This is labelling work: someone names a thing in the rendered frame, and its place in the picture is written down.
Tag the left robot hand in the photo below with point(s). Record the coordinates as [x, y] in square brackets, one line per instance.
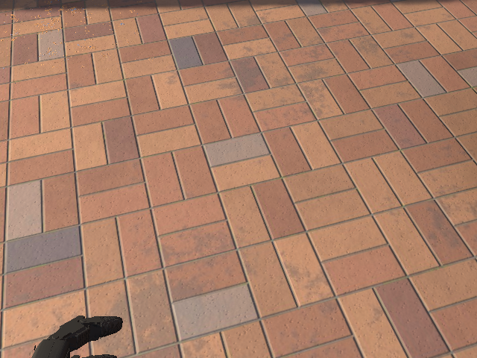
[76, 333]

